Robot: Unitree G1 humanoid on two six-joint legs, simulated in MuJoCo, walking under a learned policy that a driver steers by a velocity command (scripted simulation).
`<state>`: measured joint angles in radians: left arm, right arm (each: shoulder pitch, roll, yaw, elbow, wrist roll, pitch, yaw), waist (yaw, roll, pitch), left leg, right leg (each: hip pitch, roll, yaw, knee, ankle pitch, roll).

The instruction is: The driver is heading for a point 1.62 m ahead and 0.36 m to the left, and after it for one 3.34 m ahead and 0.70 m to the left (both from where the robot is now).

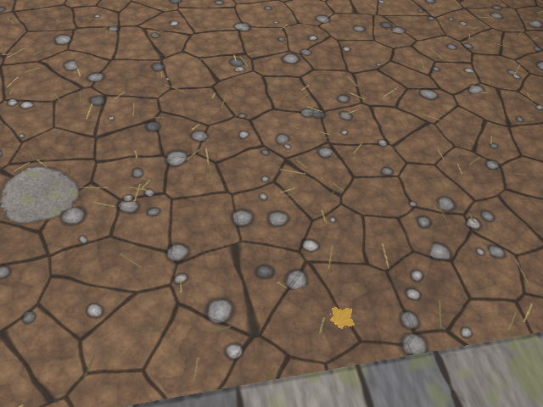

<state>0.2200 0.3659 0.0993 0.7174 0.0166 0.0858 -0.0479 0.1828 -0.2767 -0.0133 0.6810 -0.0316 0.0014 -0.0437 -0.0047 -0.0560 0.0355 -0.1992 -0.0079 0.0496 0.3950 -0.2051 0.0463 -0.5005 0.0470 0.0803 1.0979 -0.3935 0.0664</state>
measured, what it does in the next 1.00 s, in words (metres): walks ahead, turning left: right foot, then left foot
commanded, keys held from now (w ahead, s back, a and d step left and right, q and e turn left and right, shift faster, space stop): q+shift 0.48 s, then w+q+shift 0.10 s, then w+shift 0.06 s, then w+e+shift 0.36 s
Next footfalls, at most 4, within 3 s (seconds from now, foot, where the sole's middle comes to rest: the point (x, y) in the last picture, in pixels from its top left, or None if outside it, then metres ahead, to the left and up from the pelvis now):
0.16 right None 0.02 -0.13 -0.78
0.54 left None -0.01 0.10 -0.78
1.12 right None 0.43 0.13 -0.78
1.52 left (145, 266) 0.87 0.33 -0.78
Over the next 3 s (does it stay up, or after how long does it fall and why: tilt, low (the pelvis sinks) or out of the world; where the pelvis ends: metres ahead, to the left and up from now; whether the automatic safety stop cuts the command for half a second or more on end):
stays up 2.00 0.52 -0.02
